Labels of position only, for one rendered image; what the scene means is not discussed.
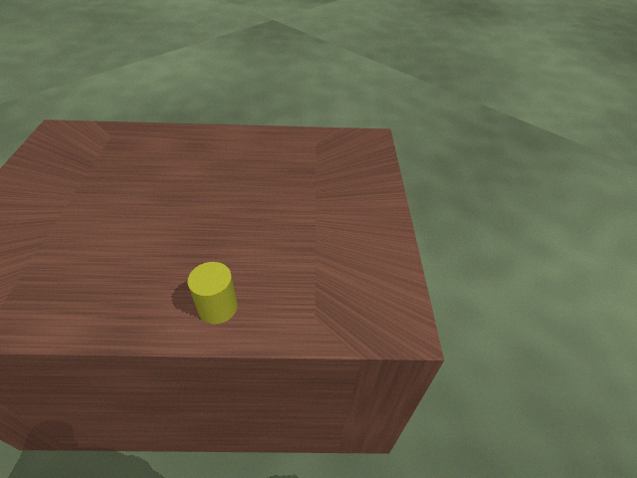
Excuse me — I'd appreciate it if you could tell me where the can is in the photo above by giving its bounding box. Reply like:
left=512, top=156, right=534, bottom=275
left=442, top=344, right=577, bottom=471
left=187, top=262, right=238, bottom=324

